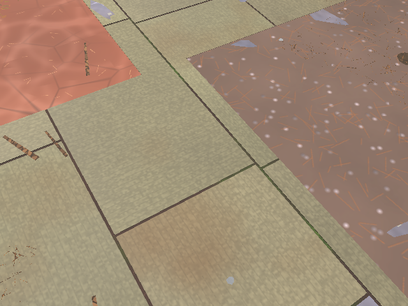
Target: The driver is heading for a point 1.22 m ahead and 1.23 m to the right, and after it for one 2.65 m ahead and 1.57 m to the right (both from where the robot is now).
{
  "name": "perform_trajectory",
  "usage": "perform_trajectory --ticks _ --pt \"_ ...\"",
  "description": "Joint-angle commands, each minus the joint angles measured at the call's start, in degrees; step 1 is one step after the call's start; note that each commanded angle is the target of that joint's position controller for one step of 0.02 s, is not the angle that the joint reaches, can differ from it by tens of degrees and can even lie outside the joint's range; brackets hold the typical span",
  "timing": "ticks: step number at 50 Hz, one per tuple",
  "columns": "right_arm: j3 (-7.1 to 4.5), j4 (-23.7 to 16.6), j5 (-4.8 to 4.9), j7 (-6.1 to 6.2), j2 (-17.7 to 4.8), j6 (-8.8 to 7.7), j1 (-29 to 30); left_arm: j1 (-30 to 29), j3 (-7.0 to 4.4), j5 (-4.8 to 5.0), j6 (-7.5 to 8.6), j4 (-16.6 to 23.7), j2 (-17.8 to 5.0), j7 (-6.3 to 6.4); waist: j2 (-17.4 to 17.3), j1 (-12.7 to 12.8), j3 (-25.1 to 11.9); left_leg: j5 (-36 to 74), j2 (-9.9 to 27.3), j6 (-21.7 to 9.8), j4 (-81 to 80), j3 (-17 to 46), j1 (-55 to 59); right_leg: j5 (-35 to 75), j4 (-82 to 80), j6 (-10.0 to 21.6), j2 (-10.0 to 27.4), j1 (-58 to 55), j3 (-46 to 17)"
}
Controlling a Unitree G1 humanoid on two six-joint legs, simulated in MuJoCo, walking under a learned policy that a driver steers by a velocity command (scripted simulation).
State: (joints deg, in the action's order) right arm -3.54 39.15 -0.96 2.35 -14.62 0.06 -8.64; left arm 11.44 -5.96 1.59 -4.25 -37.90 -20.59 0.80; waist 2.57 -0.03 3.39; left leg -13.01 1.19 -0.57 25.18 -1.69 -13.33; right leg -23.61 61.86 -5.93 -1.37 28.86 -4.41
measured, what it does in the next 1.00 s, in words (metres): steps on the spot, turning right: right foot, then left foot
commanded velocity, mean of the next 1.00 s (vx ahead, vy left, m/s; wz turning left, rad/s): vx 0.02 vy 0.00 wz -0.60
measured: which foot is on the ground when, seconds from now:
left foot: down 0.00-0.20, up 0.22-0.66, down 0.68-1.00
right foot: up 0.00-0.16, down 0.18-0.68, up 0.70-1.00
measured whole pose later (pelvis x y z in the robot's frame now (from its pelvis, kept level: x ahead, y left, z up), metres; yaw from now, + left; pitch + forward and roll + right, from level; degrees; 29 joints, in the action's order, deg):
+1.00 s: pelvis +0.02 -0.03 +0.00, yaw -35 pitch +1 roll +0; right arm -3.4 39.3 0.1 1.6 -15.7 -0.2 -11.6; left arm 12.3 -4.7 1.3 -3.4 -36.3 -18.7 -0.2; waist 1.0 -1.2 2.6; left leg -13.6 2.7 -0.7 22.5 -5.2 -10.3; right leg -23.3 51.7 -4.7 2.2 25.6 -1.1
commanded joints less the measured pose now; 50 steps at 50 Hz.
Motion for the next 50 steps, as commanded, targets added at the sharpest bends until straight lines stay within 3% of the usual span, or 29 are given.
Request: perform_trajectory --ticks 1,3,6,8,9,10,11,12,13,14,15,18,22,27,31,33,34,35,36,37,39,40,42,45,50 --pt "-3.1 -3.3 0.09 0.28 -11.3 0.04 0.0 -4.6 0.15 -0.25 1.08 6.7 -2.0 -0.61 -12.6 -2.4 -6.6 20.4 14.2 -12.4 -6.1 8.6 11.0 -0.6 -7.1 -0.7 2.7 3.3 2.6" --pt "-3.6 -3.4 0.47 -0.27 -12.7 0.26 0.9 -4.3 0.43 -0.4 1.07 7.1 -1.8 -1.06 -13.1 -2.4 -7.1 22.1 15.0 -12.3 -5.8 6.6 8.8 -0.7 -12.6 0.2 3.1 -1.8 4.8" --pt "-3.87 -3.0 1.51 -0.99 -13.4 0.21 1.1 -2.6 -0.07 -0.24 0.64 7.1 -2.9 -1.63 -13.6 -1.6 -7.4 22.2 16.2 -11.4 -3.8 5.4 8.2 1.6 -20.7 2.1 2.5 -6.5 7.0" --pt "-3.8 -2.7 2.75 -1.09 -13.0 0.08 2.2 1.1 -0.5 -0.3 0.47 6.1 -2.7 -1.95 -12.4 1.1 -7.6 19.4 15.4 -8.3 0.8 2.9 5.7 10.0 -32.3 5.1 1.0 -13.6 8.8" --pt "-3.32 -1.5 2.74 -1.25 -11.1 -0.17 -0.5 3.5 -1.18 -0.46 0.51 5.3 -4.0 -1.54 -9.0 1.6 -8.1 13.9 13.4 -4.7 6.1 -0.1 1.3 16.1 -37.9 7.1 0.3 -20.6 7.0" --pt "-2.41 -1.8 0.66 -1.51 -7.9 -0.29 -2.3 5.6 -2.73 -0.35 0.81 5.8 -9.7 -0.7 4.9 0.9 -8.7 -3.2 7.9 1.3 20.8 -6.1 -11.3 33.9 -41.1 11.2 10.5 -30.6 -8.3" --pt "-1.4 -6.0 -0.99 -0.97 -6.1 -0.43 3.1 5.1 -3.3 -2.04 1.86 7.3 -14.7 -0.71 16.7 1.8 -8.5 -26.0 -0.7 4.8 33.3 -3.0 -25.6 44.3 -41.2 24.0 23.5 -30.4 -27.4" --pt "-2.32 -6.0 -0.09 -0.47 -9.1 -0.4 6.2 5.7 -2.37 -3.25 3.22 7.3 -11.0 -1.18 8.9 5.1 -10.9 -26.4 0.1 4.5 41.9 4.3 -25.7 39.6 -42.5 26.9 23.1 -28.5 -25.9" --pt "-2.69 -5.6 0.9 -0.39 -9.9 -0.19 5.9 3.4 -1.53 -3.0 4.03 6.6 -9.2 -1.06 7.0 3.0 -8.7 -21.6 1.0 3.6 43.5 5.6 -25.6 35.1 -42.6 23.9 19.8 -26.0 -20.6" --pt "-3.03 -4.3 0.82 -0.05 -10.1 -0.02 4.3 0.3 -1.31 -1.85 4.18 6.6 -8.0 -0.63 4.1 1.4 -7.3 -16.6 1.7 3.5 41.8 6.0 -25.4 30.0 -42.5 20.5 16.3 -24.7 -17.0" --pt "-3.27 -3.9 0.4 0.24 -10.6 0.17 3.7 -2.0 -0.7 -0.8 3.96 6.9 -6.6 -0.23 4.4 0.6 -6.4 -12.9 1.9 3.9 40.1 6.1 -25.2 29.7 -42.4 18.9 14.7 -23.7 -15.5" --pt "-3.02 -3.1 0.53 -0.27 -9.2 -0.04 1.6 -2.7 -0.05 -1.36 3.39 7.1 -6.0 0.68 4.9 -0.5 -8.4 -7.1 -0.4 5.4 40.0 5.2 -20.8 33.6 -42.1 18.9 12.1 -21.5 -13.4" --pt "-2.24 -3.8 0.74 -0.44 -7.7 -0.23 4.0 -1.3 -0.4 -1.06 3.06 6.5 -6.9 1.2 5.0 0.9 -7.8 -5.9 -1.4 6.1 28.5 6.0 -20.1 29.1 -41.2 18.9 11.3 -23.2 -16.0" --pt "-2.18 -4.3 1.19 -1.2 -8.1 -0.95 4.9 -2.1 -0.85 -1.13 2.42 6.7 -8.0 0.8 6.2 1.6 -7.1 -8.0 -3.1 5.5 18.7 7.0 -13.9 25.4 -40.0 19.2 10.9 -19.9 -21.8" --pt "-2.43 -4.3 1.57 -2.05 -8.4 -1.91 3.1 -3.7 -0.92 -0.48 1.91 7.0 -7.9 0.37 6.9 0.9 -8.1 -7.7 -4.1 4.2 9.7 7.1 -8.5 30.8 -37.3 18.2 9.9 -20.8 -26.4" --pt "-2.8 -3.2 1.37 -2.27 -8.4 -2.37 -0.4 -5.8 -0.69 0.39 1.59 7.4 -7.1 0.66 6.1 -1.6 -8.6 2.7 -3.5 2.8 -3.0 6.0 -0.6 27.7 -34.7 15.2 7.0 -18.5 -25.9" --pt "-3.44 -3.1 0.72 -1.99 -10.8 -2.33 -1.6 -4.1 -0.19 0.15 1.63 7.3 -5.2 0.84 2.2 -1.1 -10.0 8.9 2.8 0.5 -5.3 10.2 6.4 17.7 -30.4 12.1 4.3 -13.8 -23.2" --pt "-4.11 -4.1 -0.3 -1.61 -15.4 -1.77 0.9 0.2 0.53 -0.57 1.89 7.3 -2.3 0.68 -13.4 3.0 -9.5 21.8 14.7 -6.3 -6.1 22.9 11.2 -4.0 -18.7 8.1 -4.6 -4.0 -12.3" --pt "-3.95 -4.2 -1.64 -1.87 -14.2 -1.78 -0.2 -0.2 -0.96 -0.59 2.34 7.2 -6.9 0.91 -16.9 1.0 -7.7 25.8 21.8 -14.9 -7.4 31.2 7.9 -15.8 -5.8 4.9 -6.5 2.4 -6.9" --pt "-3.04 -4.8 -1.05 -1.75 -11.6 -1.91 1.4 1.1 -2.19 -0.71 2.36 6.1 -10.0 0.94 -12.0 1.7 -6.8 23.4 21.5 -15.7 -7.1 27.7 6.3 -12.4 2.8 3.2 -3.0 3.2 -6.6" --pt "-2.13 -5.4 0.26 -1.13 -8.6 -1.6 4.6 1.8 -2.34 -0.32 1.3 4.0 -8.3 1.16 -9.4 2.3 -4.8 16.4 14.5 -11.2 -6.2 17.7 5.6 -5.3 7.6 1.1 -1.6 4.6 -5.1" --pt "-1.87 -5.4 0.65 -0.81 -8.3 -1.44 4.7 1.6 -2.0 -0.23 0.88 4.0 -6.9 1.05 -9.8 1.6 -4.1 17.7 13.5 -11.0 -6.2 15.2 5.9 -3.0 9.2 0.3 -1.4 5.7 -4.3" --pt "-1.84 -5.0 0.14 -0.25 -8.7 -0.85 3.0 -0.6 -1.27 0.29 0.85 5.1 -4.7 0.69 -11.1 0.2 -4.0 19.6 11.7 -11.5 -6.8 10.7 7.3 -0.5 6.0 -0.7 -0.6 5.9 -0.9" --pt "-2.62 -3.6 0.46 0.24 -10.6 -0.35 -2.7 -4.8 -0.23 0.19 1.34 7.3 -3.2 0.02 -12.4 -3.8 -5.6 -0.3 13.8 -12.3 -10.9 12.0 13.3 1.0 -2.5 -0.7 2.2 8.5 1.6" --pt "-3.65 -3.2 1.63 -0.96 -13.7 -1.36 -2.6 -5.6 0.95 -0.44 2.67 8.4 -1.8 -1.65 -11.8 -3.9 -3.8 -9.9 15.9 -11.1 -14.4 9.0 9.0 -0.2 -15.7 2.9 4.4 0.9 5.5"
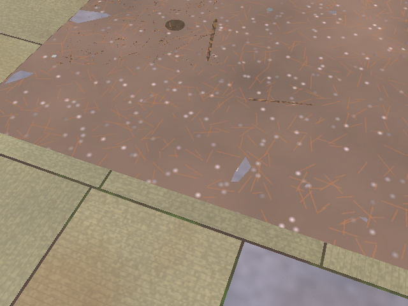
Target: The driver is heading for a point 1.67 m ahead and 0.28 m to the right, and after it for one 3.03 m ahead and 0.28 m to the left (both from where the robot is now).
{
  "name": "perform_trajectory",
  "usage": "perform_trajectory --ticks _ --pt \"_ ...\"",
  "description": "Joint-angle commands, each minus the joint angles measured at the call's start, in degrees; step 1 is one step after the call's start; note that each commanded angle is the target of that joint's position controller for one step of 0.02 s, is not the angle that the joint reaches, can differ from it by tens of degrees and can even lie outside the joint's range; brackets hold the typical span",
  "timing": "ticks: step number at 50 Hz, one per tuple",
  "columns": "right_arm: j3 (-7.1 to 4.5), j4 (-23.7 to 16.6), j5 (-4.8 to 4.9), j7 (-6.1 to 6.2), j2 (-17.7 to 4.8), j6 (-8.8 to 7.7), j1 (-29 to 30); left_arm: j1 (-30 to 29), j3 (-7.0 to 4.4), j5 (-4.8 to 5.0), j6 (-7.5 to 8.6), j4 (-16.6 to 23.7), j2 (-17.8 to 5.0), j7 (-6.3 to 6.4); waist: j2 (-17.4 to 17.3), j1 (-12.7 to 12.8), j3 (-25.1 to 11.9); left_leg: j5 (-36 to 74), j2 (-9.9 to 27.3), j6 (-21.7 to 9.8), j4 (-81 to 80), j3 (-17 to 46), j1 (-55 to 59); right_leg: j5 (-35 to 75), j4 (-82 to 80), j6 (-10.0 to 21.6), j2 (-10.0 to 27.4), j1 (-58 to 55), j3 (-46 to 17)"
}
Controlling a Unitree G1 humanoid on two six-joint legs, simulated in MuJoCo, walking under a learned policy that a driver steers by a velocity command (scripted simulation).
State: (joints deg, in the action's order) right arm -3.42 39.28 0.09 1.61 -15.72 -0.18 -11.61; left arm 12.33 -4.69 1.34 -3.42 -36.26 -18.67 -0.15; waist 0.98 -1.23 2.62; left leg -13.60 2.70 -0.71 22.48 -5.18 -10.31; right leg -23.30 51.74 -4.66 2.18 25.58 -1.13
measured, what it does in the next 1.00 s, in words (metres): walks ahead, turning right: right foot, then left foot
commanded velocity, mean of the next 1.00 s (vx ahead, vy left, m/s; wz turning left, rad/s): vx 0.44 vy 0.00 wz -0.41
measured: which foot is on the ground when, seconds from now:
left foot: down 0.00-0.14, up 0.16-0.56, down 0.58-1.00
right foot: up 0.00-0.12, down 0.14-0.60, up 0.62-1.00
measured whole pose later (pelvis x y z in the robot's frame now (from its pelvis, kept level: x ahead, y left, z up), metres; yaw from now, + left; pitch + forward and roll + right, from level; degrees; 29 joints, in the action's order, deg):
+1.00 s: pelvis +0.45 -0.17 -0.01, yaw -22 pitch +1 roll +2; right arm -3.5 47.4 1.9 -0.8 -17.4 -3.7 -23.5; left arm 2.4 -0.8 0.7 4.8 -35.7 -15.6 -1.7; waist 1.7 -6.9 2.2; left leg -17.5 -1.4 0.3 17.6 0.5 -1.4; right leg -3.2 30.9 -0.9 3.2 29.7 -3.8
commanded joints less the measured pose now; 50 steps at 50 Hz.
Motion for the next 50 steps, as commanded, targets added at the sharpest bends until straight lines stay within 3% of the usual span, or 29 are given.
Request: perform_trajectory --ticks 1,4,6,7,8,9,10,11,12,13,15,20,23,26,28,29,30,31,32,33,34,35,36,38,40,42,44,47,50 --pt "-3.86 -3.1 0.94 -0.66 -12.9 -1.41 0.6 -5.9 -0.28 -0.13 2.02 6.6 -3.8 -0.97 -10.1 -2.2 -2.4 -9.4 14.3 -10.7 -11.9 11.1 4.0 -0.4 -8.4 2.6 0.7 1.3 3.2" --pt "-3.89 -2.3 2.14 -1.79 -13.3 -1.9 1.3 -1.8 -0.47 0.12 2.43 5.0 -3.8 -1.53 -9.0 0.7 -2.0 -10.0 14.3 -9.4 -9.3 7.7 -0.1 4.3 -18.3 5.7 -0.5 -8.0 5.7" --pt "-2.86 -1.7 2.06 -2.04 -10.1 -1.98 1.2 7.4 -1.5 0.3 2.59 1.1 -5.1 -1.22 -4.9 4.8 -4.2 -9.6 11.1 -6.4 1.4 2.1 -8.2 6.2 -24.4 8.0 -3.8 -23.0 7.5" --pt "-1.46 -2.7 0.58 -2.31 -6.2 -2.29 2.6 15.6 -3.14 0.71 2.78 -0.8 -8.9 -0.66 4.6 8.3 -6.5 -9.4 6.5 -2.3 20.4 -3.9 -17.9 3.2 -28.5 11.3 2.5 -33.8 -4.2" --pt "-0.35 -8.3 -1.16 -2.24 -3.0 -3.44 6.6 17.2 -4.4 0.35 4.07 1.2 -17.7 -0.49 17.9 7.4 -6.4 -22.0 -3.2 1.9 40.5 -1.5 -39.7 -6.1 -36.1 22.4 17.1 -40.1 -37.8" --pt "-1.34 -9.0 1.21 -2.35 -7.7 -4.91 9.1 16.0 -3.37 -0.13 5.72 1.7 -13.5 -1.11 10.3 8.9 -5.7 -21.0 -1.7 1.1 47.1 8.4 -45.1 -13.6 -41.3 27.0 20.2 -37.2 -43.5" --pt "-1.96 -8.6 2.58 -2.95 -10.0 -5.82 8.5 12.9 -1.84 -0.36 6.76 1.8 -9.5 -1.18 9.7 6.6 -0.8 -14.9 0.8 -0.2 46.4 9.4 -45.9 -12.3 -41.9 25.0 18.5 -34.2 -38.0" --pt "-2.21 -7.0 1.66 -3.2 -10.7 -6.3 6.7 10.3 -0.9 -0.39 7.21 2.1 -6.7 -1.13 7.1 4.9 1.5 -9.0 2.4 -0.5 43.9 9.0 -43.9 -6.6 -41.0 22.6 15.5 -31.3 -31.4" --pt "-2.34 -6.1 0.02 -3.23 -10.7 -6.63 6.5 7.9 -0.46 -0.4 7.01 2.4 -6.1 -0.85 5.6 3.7 2.3 -4.9 3.0 0.0 39.9 8.7 -41.4 0.9 -40.7 20.7 13.0 -28.8 -26.4" --pt "-2.51 -5.7 -0.77 -3.44 -10.7 -6.76 6.3 6.8 -0.16 -0.73 6.85 2.7 -5.9 -0.41 5.8 2.8 2.1 -1.5 3.0 0.7 36.9 8.4 -38.0 7.5 -41.0 19.5 10.8 -26.6 -22.6" --pt "-1.9 -5.1 -0.97 -3.73 -8.6 -6.63 7.0 7.2 -0.37 -1.07 6.8 2.2 -7.1 0.51 4.6 2.5 0.8 4.7 1.0 2.6 32.4 6.5 -34.6 18.5 -41.0 18.8 8.8 -24.8 -18.1" --pt "-0.05 -7.1 -0.01 -4.12 -4.8 -6.43 16.4 11.1 -0.96 -0.13 6.47 -1.0 -8.4 1.92 5.0 5.5 2.2 16.8 -3.2 4.1 13.1 5.1 -25.3 21.5 -40.4 16.1 5.3 -17.7 -13.1" --pt "-0.29 -8.2 0.58 -4.63 -5.8 -6.75 19.0 13.1 -1.22 0.64 6.41 -2.9 -8.6 2.1 5.2 5.7 2.7 18.7 -3.6 2.9 7.5 7.3 -21.8 20.7 -39.0 15.2 7.1 -18.8 -16.3" --pt "-1.17 -7.5 0.62 -4.46 -7.9 -7.11 15.9 12.2 -1.77 0.45 5.84 -3.8 -9.0 2.37 6.6 3.6 1.7 14.4 -3.3 0.9 5.9 8.3 -18.3 27.7 -35.1 13.7 9.2 -23.4 -18.8" --pt "-2.78 -5.6 0.49 -3.47 -10.6 -7.2 6.6 10.9 -1.58 -0.16 5.3 -3.4 -8.1 2.07 7.5 -1.1 -5.0 11.6 -4.7 -1.7 4.4 5.6 -4.7 43.3 -23.8 11.5 6.0 -23.4 -17.2" --pt "-3.43 -4.5 -0.13 -2.92 -12.3 -7.04 -2.2 9.6 -0.76 -0.8 5.1 -2.0 -6.3 1.78 6.5 -5.7 -13.1 11.0 0.1 -4.6 6.7 9.2 11.3 39.6 -10.9 9.7 2.8 -16.6 -16.0" --pt "-4.31 -3.3 -1.49 -2.56 -16.7 -6.68 -9.8 16.7 1.1 -1.25 5.41 -1.0 0.4 1.7 -7.9 -3.9 -24.7 2.0 14.8 -12.1 6.6 30.8 33.9 12.9 10.9 6.0 -4.8 1.3 -11.8" --pt "-3.54 -2.1 -0.98 -3.52 -13.8 -6.56 -10.7 20.8 1.52 0.81 6.04 -1.5 -0.8 1.5 -20.6 -2.2 -29.3 -10.1 21.3 -16.3 -3.7 52.5 37.6 -10.1 22.5 4.7 -7.3 11.2 -11.8" --pt "-2.44 -2.4 -0.05 -3.3 -9.3 -6.22 -7.3 16.4 0.12 1.93 6.12 -2.4 -6.1 1.33 -13.1 -2.9 -18.4 -17.4 19.1 -14.0 -6.4 46.4 29.1 -6.2 26.3 4.5 -3.3 15.6 -11.5" --pt "-1.95 -2.3 0.13 -2.97 -7.5 -5.73 -4.3 10.4 0.03 1.56 6.19 -1.5 -7.4 1.25 -7.2 -3.0 -10.9 -14.2 16.7 -12.3 -6.8 37.1 20.2 -1.9 25.2 4.7 -0.9 15.4 -8.4" --pt "-1.62 -1.6 -0.3 -2.87 -6.8 -5.48 -2.3 6.4 0.18 0.57 6.4 -0.4 -6.5 1.21 -3.8 -1.9 -5.7 -7.1 14.4 -12.0 -8.0 31.1 11.6 0.5 22.4 4.9 0.8 14.1 -7.1" --pt "-1.27 -1.2 -0.93 -2.76 -5.9 -5.66 -1.2 5.0 0.03 -0.03 6.42 0.0 -5.8 1.06 -4.1 -0.5 -3.6 -2.0 12.5 -11.8 -9.4 26.7 6.2 2.3 19.3 5.4 2.5 11.7 -7.2" --pt "-1.19 -0.8 -1.15 -2.66 -5.8 -5.9 -0.5 5.8 0.29 0.14 6.24 -0.2 -4.5 0.82 -5.5 0.7 -2.9 0.6 11.4 -11.9 -11.0 24.0 3.0 3.1 17.4 5.6 3.2 9.2 -7.0" --pt "-1.29 0.5 -0.3 -2.68 -6.0 -6.59 -0.7 6.1 1.06 -0.03 5.86 -0.6 -1.9 0.63 -6.0 1.7 -2.0 4.6 11.2 -13.2 -13.4 20.2 0.4 3.1 12.5 5.4 3.7 8.3 -5.7" --pt "-1.67 1.6 0.54 -2.71 -8.1 -6.73 -1.6 2.2 1.89 -1.26 6.26 1.0 -0.7 0.49 -5.1 1.5 -0.2 7.7 11.0 -14.5 -15.4 18.4 -1.0 6.5 4.9 4.6 4.7 9.5 -3.9" --pt "-1.89 1.8 1.05 -2.53 -9.3 -6.15 -1.7 -1.4 2.58 -1.6 7.31 1.8 0.0 -0.11 -4.3 0.7 0.4 9.5 9.0 -13.8 -15.7 15.2 -2.2 13.5 -4.0 4.1 4.3 7.5 -2.7" --pt "-2.16 2.2 1.44 -2.41 -10.7 -5.56 -3.1 -5.5 2.84 -1.32 8.17 2.4 -0.1 -0.77 -4.0 -0.8 0.8 11.5 7.6 -12.5 -14.9 12.9 -3.3 19.4 -11.9 3.2 2.4 3.5 -1.4" --pt "-2.5 3.5 2.05 -2.24 -12.2 -4.79 -7.2 -9.8 2.32 -0.61 8.81 3.8 -1.8 -1.41 -4.4 -1.9 0.3 9.7 9.2 -10.8 -12.4 15.1 -0.3 22.7 -18.5 2.9 0.7 0.6 -1.8" --pt "-2.46 4.2 1.94 -1.94 -12.5 -3.71 -8.3 -7.4 0.97 -0.27 9.33 3.4 -4.1 -1.48 -5.2 1.0 -1.1 8.8 9.8 -8.2 -6.7 17.0 1.3 20.1 -23.9 4.7 -0.5 -7.1 -1.2"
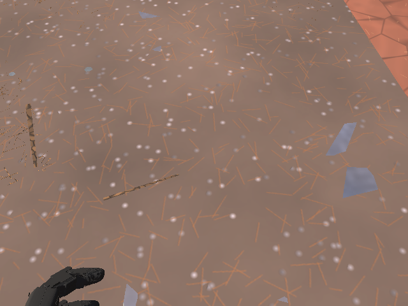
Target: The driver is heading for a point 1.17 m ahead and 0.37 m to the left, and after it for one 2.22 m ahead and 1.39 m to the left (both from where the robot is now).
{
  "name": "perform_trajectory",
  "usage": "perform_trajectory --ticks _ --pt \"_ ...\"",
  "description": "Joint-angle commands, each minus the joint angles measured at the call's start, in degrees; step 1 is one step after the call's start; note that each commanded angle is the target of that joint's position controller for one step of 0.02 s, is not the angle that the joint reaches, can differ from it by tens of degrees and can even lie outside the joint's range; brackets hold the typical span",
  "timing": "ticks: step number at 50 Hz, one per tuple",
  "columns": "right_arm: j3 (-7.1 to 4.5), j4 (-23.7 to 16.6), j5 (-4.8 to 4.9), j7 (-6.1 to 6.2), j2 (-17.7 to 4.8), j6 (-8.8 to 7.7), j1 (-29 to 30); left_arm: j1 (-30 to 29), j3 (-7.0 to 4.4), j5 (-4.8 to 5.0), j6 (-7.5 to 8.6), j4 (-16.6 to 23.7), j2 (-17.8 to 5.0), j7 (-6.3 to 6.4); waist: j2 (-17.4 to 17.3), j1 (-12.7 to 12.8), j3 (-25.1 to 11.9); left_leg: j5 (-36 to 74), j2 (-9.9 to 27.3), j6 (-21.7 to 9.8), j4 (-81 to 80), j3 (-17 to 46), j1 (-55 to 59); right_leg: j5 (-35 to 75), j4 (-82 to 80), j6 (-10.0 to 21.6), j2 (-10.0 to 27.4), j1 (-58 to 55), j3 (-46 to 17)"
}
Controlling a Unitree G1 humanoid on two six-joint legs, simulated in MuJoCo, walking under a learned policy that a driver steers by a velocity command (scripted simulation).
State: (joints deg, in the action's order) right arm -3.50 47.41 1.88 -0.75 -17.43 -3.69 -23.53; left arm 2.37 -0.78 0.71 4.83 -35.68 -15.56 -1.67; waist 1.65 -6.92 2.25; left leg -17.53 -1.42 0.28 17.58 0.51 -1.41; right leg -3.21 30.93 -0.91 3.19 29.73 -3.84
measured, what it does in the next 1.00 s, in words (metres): walks ahead, turning left: right foot, then left foot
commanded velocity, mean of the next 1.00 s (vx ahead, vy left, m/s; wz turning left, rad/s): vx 0.50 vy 0.00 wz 0.51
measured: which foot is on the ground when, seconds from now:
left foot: down 0.00-0.04, up 0.06-0.52, down 0.54-1.00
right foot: up 0.00-0.02, down 0.04-0.54, up 0.56-1.00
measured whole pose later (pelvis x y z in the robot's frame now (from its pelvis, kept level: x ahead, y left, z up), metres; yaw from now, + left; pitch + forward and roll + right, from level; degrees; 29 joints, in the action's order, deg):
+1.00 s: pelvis +0.53 +0.12 +0.00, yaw +34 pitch +2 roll +0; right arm -3.9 41.9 1.4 1.0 -17.6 -1.5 -21.6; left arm 1.4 -1.8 0.2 6.4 -37.9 -16.5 -1.6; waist 2.4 -5.3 1.2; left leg -21.8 -6.6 -4.1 25.2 12.0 -4.0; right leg 0.2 27.8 -2.2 -0.1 29.1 -4.9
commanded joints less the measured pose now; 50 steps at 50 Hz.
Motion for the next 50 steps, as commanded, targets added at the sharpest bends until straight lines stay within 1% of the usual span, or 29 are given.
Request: perform_trajectory --ticks 1,2,3,4,5,7,8,9,12,14,17,20,22,24,25,26,27,28,29,30,31,32,33,34,37,42,46,49,50 --pt "-1.82 -3.9 -0.22 0.45 -9.4 -0.06 3.1 7.6 -4.03 0.23 1.1 1.4 -9.0 0.43 -5.5 9.2 -3.5 16.6 11.6 -7.7 4.4 10.0 -9.0 -1.7 -4.4 2.2 -2.1 -19.3 2.2" --pt "-0.59 -4.6 -0.98 0.35 -6.2 -0.18 3.2 15.4 -5.29 -0.47 1.09 0.3 -11.9 1.05 -3.3 13.2 -9.4 13.4 8.0 -5.3 17.4 7.2 -14.2 -2.9 -4.0 4.8 3.3 -31.1 -2.1" --pt "1.36 -6.8 -1.7 0.45 0.0 -0.74 -0.8 21.8 -6.56 -1.93 0.5 -0.1 -17.5 1.64 10.5 13.2 -18.4 -6.5 0.8 -1.1 38.6 1.3 -31.5 -8.2 -5.4 11.2 18.2 -49.5 -22.1" --pt "0.97 -7.2 0.36 0.71 -2.3 -1.14 -2.2 23.4 -6.13 -1.79 0.22 -1.0 -15.5 1.19 15.3 13.2 -20.7 -16.3 0.0 -0.6 50.3 5.2 -40.2 -19.5 -12.8 15.6 21.9 -49.1 -37.8" --pt "-0.52 -7.2 1.34 0.83 -7.2 -0.93 1.1 20.3 -4.9 -1.12 0.32 -1.0 -11.2 1.0 9.3 13.0 -13.1 -12.1 3.0 -0.8 54.9 6.9 -43.8 -22.3 -13.9 13.8 19.7 -43.8 -31.4" --pt "-0.83 -8.0 0.33 0.8 -6.9 -0.25 5.8 14.1 -3.49 -1.02 0.5 -1.2 -6.7 0.85 5.3 10.6 -5.8 -3.6 6.5 -0.6 52.7 5.6 -42.3 -13.2 -16.0 11.8 14.9 -33.2 -17.8" --pt "-1.06 -8.1 -0.02 0.61 -6.3 0.35 6.2 12.0 -3.21 -1.31 0.77 -1.4 -5.4 0.87 5.8 9.1 -3.7 -1.0 7.8 -0.3 50.5 5.9 -40.2 -8.7 -17.7 11.2 13.2 -29.2 -13.3" --pt "-0.97 -8.2 0.06 0.36 -5.3 0.97 5.9 10.8 -3.35 -1.53 1.1 -1.7 -5.4 0.98 6.0 8.1 -2.7 0.7 8.4 0.0 49.6 5.6 -37.8 -5.6 -19.3 11.0 12.5 -26.3 -10.0" --pt "-0.52 -9.6 -0.27 0.08 -2.9 2.18 8.0 10.3 -4.2 -1.32 2.07 -3.1 -6.7 1.39 3.0 7.1 -0.7 4.3 8.6 1.1 45.6 5.3 -38.2 2.6 -22.2 12.0 12.8 -24.0 -3.1" --pt "-0.21 -10.8 -0.57 -0.25 -2.3 2.28 10.5 10.7 -4.64 -1.27 2.09 -4.2 -7.8 1.71 1.9 7.5 0.3 8.9 8.7 1.4 39.5 5.1 -39.2 4.9 -23.0 12.0 12.5 -24.7 0.9" --pt "0.42 -12.3 -0.59 -1.42 -1.4 1.82 15.5 11.4 -5.15 -1.03 1.62 -5.2 -9.6 2.13 1.2 9.2 1.5 16.9 7.9 0.7 29.0 2.5 -36.8 6.0 -23.3 10.9 11.4 -25.2 7.0" --pt "0.62 -14.5 -0.54 -2.39 -1.5 1.76 20.7 13.9 -5.76 -0.24 0.94 -6.7 -11.3 2.25 0.5 10.7 3.1 17.7 7.3 -1.0 22.7 0.0 -36.0 6.5 -22.8 9.8 12.4 -28.1 10.2" --pt "0.37 -15.9 -0.55 -2.87 -2.4 1.87 22.8 15.0 -6.18 0.43 0.27 -7.6 -12.2 2.2 0.6 10.8 3.6 14.9 6.6 -2.6 20.3 -1.4 -36.1 10.0 -20.7 8.9 13.4 -31.6 11.7" --pt "-0.42 -16.6 -0.78 -3.07 -4.0 2.15 21.9 15.0 -6.68 0.88 -0.5 -7.8 -13.8 2.34 2.0 9.1 1.4 9.6 3.6 -4.9 19.2 -4.3 -31.7 25.8 -14.6 7.7 13.5 -34.1 13.6" --pt "-1.26 -16.2 -0.87 -2.94 -5.4 2.43 18.6 14.8 -6.95 1.21 -0.95 -7.7 -14.7 2.47 2.8 6.8 -1.3 6.8 1.3 -6.2 19.2 -6.1 -26.3 35.3 -8.4 7.0 13.0 -34.5 14.7" --pt "-2.71 -14.4 -0.7 -2.55 -7.6 2.7 10.9 14.1 -6.89 1.52 -1.43 -7.5 -14.8 2.56 2.3 2.1 -5.6 7.9 -1.5 -8.1 16.7 -7.4 -15.9 39.9 2.2 5.7 11.4 -32.0 16.4" --pt "-4.72 -11.7 -0.44 -1.56 -11.3 3.32 1.0 15.0 -6.13 0.88 -1.31 -7.0 -13.0 2.82 -0.1 -2.4 -10.7 9.9 -1.8 -10.3 15.5 -3.8 0.7 31.9 17.0 3.3 9.2 -21.8 16.9" --pt "-5.95 -11.4 0.12 -0.53 -18.3 3.44 0.4 19.8 -3.66 -1.9 -0.55 -4.0 -5.1 2.39 -16.5 3.0 -14.1 5.1 13.2 -18.9 12.3 24.7 19.7 -19.2 38.9 -0.8 0.0 3.8 15.7" --pt "-4.89 -14.3 -0.33 -1.0 -16.7 2.21 0.2 17.6 -3.01 -0.92 1.5 -2.7 -6.5 1.82 -13.9 1.4 -25.1 -7.3 20.8 -25.6 1.5 49.4 25.3 -32.8 49.2 -1.1 -5.6 12.2 0.4" --pt "-3.68 -13.5 -0.73 -1.42 -12.4 1.19 1.5 10.7 -4.19 1.46 2.54 -1.0 -11.0 1.36 -8.1 -0.5 -18.0 -6.4 19.6 -21.8 -1.6 43.0 21.3 -27.3 49.4 -0.1 -2.5 17.5 -2.4" --pt "-3.25 -13.1 -0.72 -1.38 -10.9 0.57 3.7 8.9 -3.78 1.59 3.23 -0.3 -10.3 1.47 -6.0 1.4 -11.3 -2.2 17.3 -19.9 -1.7 35.6 13.5 -22.1 45.0 0.9 -0.3 17.4 -1.6" --pt "-2.75 -13.4 -0.77 -1.23 -9.2 0.35 7.5 9.0 -3.78 0.1 3.46 -1.0 -9.9 2.03 -2.4 4.1 -7.7 5.0 14.9 -18.1 -1.2 29.8 5.7 -18.6 40.0 0.8 1.9 14.2 -1.6" --pt "-2.22 -14.1 -1.34 -1.02 -7.7 0.21 10.1 10.1 -4.17 -0.96 3.11 -1.4 -10.4 2.26 -3.3 6.2 -6.4 11.8 13.0 -17.3 -1.8 25.7 -0.1 -16.2 36.4 0.5 3.1 9.8 -2.0" --pt "-2.04 -14.6 -1.82 -0.82 -7.4 0.18 11.2 10.8 -4.3 -1.26 2.46 -1.5 -10.5 2.14 -4.4 7.4 -6.0 15.5 12.1 -17.4 -2.9 24.1 -3.5 -14.8 34.8 0.1 3.4 6.9 -2.1" --pt "-2.29 -13.3 -1.37 0.08 -8.2 -0.18 10.1 10.1 -3.64 -1.9 0.99 -1.5 -8.0 2.17 -3.4 7.8 -4.6 23.1 10.4 -17.9 -4.4 19.0 -9.4 -11.6 28.0 -2.3 2.7 5.1 -0.3" --pt "-2.6 -11.0 -0.7 1.54 -9.4 0.64 6.2 -0.9 -2.28 -1.43 1.15 1.0 -5.0 1.52 -5.4 3.9 -1.9 16.5 6.0 -13.6 -3.7 14.8 -12.9 6.0 7.3 -3.8 -1.0 1.9 0.4" --pt "-2.7 -9.1 -0.21 1.84 -9.5 1.29 2.7 -5.8 -2.58 -0.44 2.04 2.4 -6.3 0.43 -6.4 2.2 -1.3 12.0 7.7 -12.5 -0.5 19.6 -9.9 7.5 -0.7 -2.8 -3.1 -1.2 -0.9" --pt "-2.59 -8.3 -0.54 2.05 -8.7 1.72 2.6 -3.5 -3.43 -0.29 2.66 1.8 -8.0 -0.07 -8.7 3.7 -1.7 13.4 10.0 -11.4 3.9 23.3 -4.9 2.1 -3.1 -0.5 -2.9 -3.7 -1.2" --pt "-2.46 -8.1 -0.65 1.99 -8.2 1.87 2.9 -0.6 -3.79 -0.38 2.89 1.0 -8.3 0.01 -9.4 5.2 -2.3 16.2 9.8 -10.8 5.9 23.3 -4.6 1.1 -4.6 0.8 -3.0 -7.4 0.0"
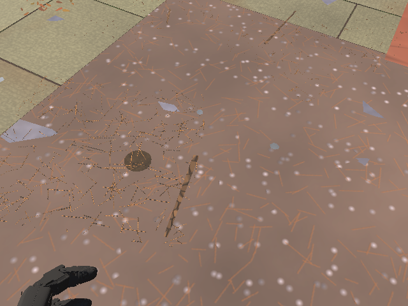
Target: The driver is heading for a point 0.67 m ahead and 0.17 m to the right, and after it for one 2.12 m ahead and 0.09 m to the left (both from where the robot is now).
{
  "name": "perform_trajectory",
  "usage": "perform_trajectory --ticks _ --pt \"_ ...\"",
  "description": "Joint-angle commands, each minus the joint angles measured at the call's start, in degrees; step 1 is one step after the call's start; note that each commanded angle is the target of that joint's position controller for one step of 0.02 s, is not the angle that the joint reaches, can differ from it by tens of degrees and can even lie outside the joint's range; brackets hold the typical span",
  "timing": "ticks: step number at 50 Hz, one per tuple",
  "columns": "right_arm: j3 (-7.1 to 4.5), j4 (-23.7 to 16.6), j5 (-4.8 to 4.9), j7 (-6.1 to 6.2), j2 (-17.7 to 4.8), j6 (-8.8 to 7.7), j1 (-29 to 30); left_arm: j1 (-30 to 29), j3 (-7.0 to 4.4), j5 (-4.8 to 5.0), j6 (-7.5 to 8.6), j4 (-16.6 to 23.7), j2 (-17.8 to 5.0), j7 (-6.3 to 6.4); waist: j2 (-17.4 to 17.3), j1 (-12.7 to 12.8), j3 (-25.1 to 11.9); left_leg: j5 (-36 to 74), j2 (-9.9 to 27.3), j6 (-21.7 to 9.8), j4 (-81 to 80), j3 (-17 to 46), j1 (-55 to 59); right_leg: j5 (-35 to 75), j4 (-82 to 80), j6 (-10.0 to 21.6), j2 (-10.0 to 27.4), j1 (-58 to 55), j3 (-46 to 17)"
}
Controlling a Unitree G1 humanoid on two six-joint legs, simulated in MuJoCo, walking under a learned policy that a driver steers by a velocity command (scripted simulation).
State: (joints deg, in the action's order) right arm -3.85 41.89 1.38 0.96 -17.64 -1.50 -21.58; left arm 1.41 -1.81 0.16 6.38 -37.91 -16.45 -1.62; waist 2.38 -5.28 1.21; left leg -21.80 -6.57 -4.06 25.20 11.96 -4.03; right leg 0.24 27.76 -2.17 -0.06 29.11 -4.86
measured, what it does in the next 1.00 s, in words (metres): walks ahead, turning right: right foot, then left foot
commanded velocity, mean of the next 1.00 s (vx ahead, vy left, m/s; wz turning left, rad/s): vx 0.50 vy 0.00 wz -0.22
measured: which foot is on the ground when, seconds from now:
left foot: down 0.00-0.06, up 0.08-0.48, down 0.50-1.00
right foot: up 0.00-0.02, down 0.04-0.52, up 0.54-0.98, down 1.00-1.00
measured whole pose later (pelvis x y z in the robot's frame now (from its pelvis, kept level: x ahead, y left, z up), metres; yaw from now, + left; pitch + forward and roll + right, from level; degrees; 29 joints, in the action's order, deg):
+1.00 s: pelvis +0.52 -0.04 -0.01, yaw -19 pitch +2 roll +2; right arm -4.5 49.4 1.4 0.4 -17.9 -3.1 -19.7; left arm 3.5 -2.7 0.6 1.4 -34.7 -16.0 -3.2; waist 1.7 -4.5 2.7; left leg -25.4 2.7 2.8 22.2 -14.2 5.1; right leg -4.5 32.8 4.9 1.8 29.6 1.9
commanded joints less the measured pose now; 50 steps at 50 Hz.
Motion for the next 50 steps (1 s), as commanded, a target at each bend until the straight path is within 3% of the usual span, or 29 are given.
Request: perform_trajectory --ticks 1,2,3,4,5,6,7,8,10,13,16,20,22,24,25,26,27,28,30,31,32,36,41,44,46,48,49,50 --pt "-1.54 -2.6 -0.35 0.1 -6.4 -0.35 1.1 5.2 -3.55 -0.27 1.59 2.0 -8.6 0.3 -9.7 6.0 -4.0 25.6 12.5 -5.1 3.6 10.2 -2.5 -2.2 -3.5 3.9 0.3 -14.5 1.9" --pt "-0.39 -3.3 -1.01 -0.16 -3.7 -0.51 1.1 12.7 -4.25 -1.16 1.8 1.3 -10.8 0.69 -6.3 9.5 -11.3 22.5 9.7 -3.2 16.7 6.8 -7.3 -3.3 -1.7 7.7 7.3 -27.7 -4.5" --pt "0.67 -3.8 0.18 -0.17 -0.7 -1.05 -6.5 19.7 -5.72 -1.7 1.14 -0.7 -15.8 0.67 8.8 8.1 -19.3 4.3 1.1 1.8 36.3 -1.1 -26.6 -13.2 -3.7 17.4 19.1 -48.0 -27.7" --pt "0.5 -3.4 0.7 0.0 -3.7 -1.44 -6.9 21.6 -5.19 0.12 0.77 -2.2 -12.3 -0.08 12.7 8.9 -17.8 -11.2 2.0 2.6 44.9 -0.8 -36.7 -27.7 -10.5 18.9 22.7 -49.0 -41.4" --pt "-0.6 -3.7 0.91 -0.04 -7.8 -1.47 -0.9 18.9 -4.06 0.71 0.58 -1.8 -8.4 0.02 6.0 9.9 -9.2 -6.9 4.7 2.5 48.1 0.1 -40.2 -32.2 -11.9 16.6 20.7 -42.2 -35.4" --pt "-0.6 -4.7 0.32 0.01 -8.0 -1.44 3.9 15.6 -3.44 0.1 0.14 -1.2 -7.1 0.14 2.2 9.3 -4.5 -3.0 6.7 2.5 47.6 -2.4 -39.7 -27.5 -12.6 15.0 18.4 -35.4 -28.0" --pt "-0.54 -5.6 -0.55 -0.18 -7.2 -1.69 6.9 13.8 -2.94 -0.25 -0.11 -1.5 -6.0 0.18 0.7 8.5 -0.6 -0.1 8.2 2.6 44.6 -3.5 -39.3 -21.3 -14.1 14.9 16.2 -29.5 -22.9" --pt "-0.59 -5.8 -0.86 -0.48 -6.3 -1.84 7.1 12.7 -2.48 -0.68 -0.05 -1.7 -5.0 0.35 1.7 6.9 0.2 2.2 10.2 2.6 41.4 -4.0 -36.8 -16.1 -15.2 14.3 14.3 -26.0 -19.1" --pt "-0.08 -5.1 -0.67 -0.98 -4.0 -1.85 5.8 12.5 -2.28 -0.45 0.11 -2.3 -4.6 0.43 3.6 5.7 -0.4 3.8 11.3 3.1 37.1 -6.1 -33.4 -9.4 -17.1 14.3 12.1 -23.0 -14.1" --pt "1.05 -7.0 -1.75 -1.09 -1.7 -2.49 10.7 14.2 -2.91 0.62 -0.06 -3.6 -7.5 0.69 2.6 6.5 0.5 7.8 11.8 4.6 26.2 -8.5 -33.0 -2.3 -19.0 16.0 11.3 -20.9 -10.7" --pt "1.74 -8.0 -1.57 -1.66 -0.7 -3.46 16.5 16.2 -3.46 1.12 -0.86 -4.7 -9.4 1.19 1.8 8.2 0.8 17.6 9.8 5.8 13.3 -9.6 -27.7 0.1 -18.7 14.7 9.2 -18.8 -6.8" --pt "1.2 -9.2 -0.72 -2.43 -2.4 -4.33 21.7 20.7 -3.64 1.68 -1.94 -6.5 -10.0 1.59 2.3 9.4 0.6 22.5 7.6 6.0 5.6 -8.9 -22.2 -1.5 -16.0 13.2 10.6 -20.3 -8.9" --pt "0.5 -9.2 -0.52 -2.51 -4.0 -4.76 21.0 21.0 -3.86 1.7 -2.48 -6.7 -10.4 1.91 3.0 7.8 0.2 20.3 7.5 4.8 2.9 -8.3 -18.5 -2.9 -13.5 11.8 11.7 -21.8 -11.2" --pt "-0.93 -7.0 -0.76 -1.95 -6.5 -4.95 13.8 20.7 -3.49 1.33 -2.86 -6.7 -9.3 2.06 2.7 3.5 -3.2 18.2 7.4 2.5 -0.4 -9.5 -6.3 1.5 -5.8 9.5 9.0 -19.7 -9.9" --pt "-1.94 -6.0 -1.64 -1.34 -9.1 -5.0 6.2 19.8 -2.45 0.6 -2.72 -5.7 -6.5 1.89 0.3 -0.5 -9.3 17.1 13.5 -0.4 0.8 -4.6 6.2 -2.2 6.5 7.5 5.6 -13.8 -7.6" --pt "-3.22 -5.1 -2.56 -0.86 -14.2 -4.24 -0.9 23.9 -0.85 0.27 -2.11 -3.8 -1.2 2.02 -12.6 -1.1 -18.4 12.8 27.0 -6.5 0.3 13.2 25.5 -21.2 26.2 3.6 -1.7 3.2 -0.4" --pt "-2.93 -3.8 -2.09 -1.36 -12.4 -3.61 -2.5 26.3 -1.05 1.87 -1.64 -3.3 -3.0 2.18 -20.1 -0.4 -20.3 0.4 31.6 -11.0 -6.3 28.9 25.6 -34.9 37.8 2.8 -1.5 12.7 -1.8" --pt "-1.76 -3.9 -1.5 -1.45 -8.1 -3.56 0.5 22.8 -2.52 2.72 -1.9 -3.6 -7.9 2.26 -13.2 -0.4 -11.9 -4.2 29.1 -9.0 -8.1 23.3 18.8 -30.5 42.5 2.8 1.6 16.0 -3.4" --pt "-0.45 -3.8 -1.58 -1.64 -3.9 -3.65 6.7 18.2 -2.91 1.87 -2.69 -3.0 -7.5 2.24 -8.9 2.0 -3.7 4.4 24.2 -6.6 -10.9 9.9 6.8 -22.3 40.8 2.4 4.9 14.2 -1.5" --pt "-0.14 -3.4 -1.95 -1.71 -2.6 -3.86 8.8 17.7 -3.09 1.52 -3.27 -2.8 -6.7 2.11 -9.5 3.4 -1.6 8.8 22.4 -6.1 -12.7 5.2 2.6 -19.8 38.9 2.2 6.2 12.3 -1.6" --pt "-0.32 -3.1 -2.17 -1.67 -2.8 -4.15 10.0 17.9 -2.95 1.58 -3.84 -2.7 -5.4 1.88 -10.3 4.5 -0.6 11.9 21.6 -5.9 -14.3 1.9 -0.6 -17.9 38.1 1.9 7.0 9.9 -1.2" --pt "-1.39 -0.9 -1.96 -1.33 -4.7 -5.24 10.1 14.5 -2.5 1.08 -4.88 -0.4 -3.2 1.46 -6.8 5.2 0.9 21.8 21.9 -7.3 -17.5 -6.7 -2.5 -11.0 32.0 0.8 7.7 11.2 -1.1" --pt "-2.13 1.2 -1.47 -0.74 -7.7 -4.6 8.3 6.2 -1.58 1.04 -4.22 2.6 -2.0 -0.39 -4.8 2.5 2.7 25.5 20.9 -5.9 -18.1 -15.9 -0.8 1.3 16.1 1.9 6.6 8.3 2.7" --pt "-2.64 2.7 -0.62 -0.68 -9.2 -3.75 5.7 1.4 -1.52 1.15 -4.34 5.1 -2.5 -1.3 -4.4 1.2 4.1 26.4 22.3 -4.8 -17.0 -18.3 3.7 0.2 10.9 3.6 6.0 8.7 4.5" --pt "-3.01 3.5 -0.05 -0.66 -10.3 -2.94 4.8 -0.2 -1.83 1.07 -4.48 6.6 -3.4 -1.78 -4.7 1.5 4.1 32.8 23.1 -3.7 -13.9 -19.8 7.4 -4.0 8.9 5.2 4.7 8.2 6.2" --pt "-3.32 3.9 0.4 -0.37 -11.7 -2.09 4.4 2.3 -2.76 0.41 -4.66 7.0 -4.9 -1.81 -6.3 4.0 1.1 53.7 22.8 -2.7 -5.0 -21.3 8.3 -10.0 7.7 7.5 0.7 0.4 9.2" --pt "-3.06 4.3 0.53 -0.25 -11.7 -1.64 4.4 9.0 -3.97 0.01 -4.58 5.5 -6.8 -1.51 -5.8 8.3 -2.8 60.4 21.4 -1.5 4.4 -22.0 6.5 -8.0 4.3 9.1 -2.0 -9.7 9.8" --pt "-2.19 4.5 0.23 -0.2 -10.1 -1.81 3.8 16.7 -5.32 -0.15 -4.64 3.4 -9.5 -0.57 -3.9 12.4 -7.2 56.2 18.8 0.8 15.9 -23.1 -1.0 2.0 0.9 10.8 -2.1 -24.3 7.8"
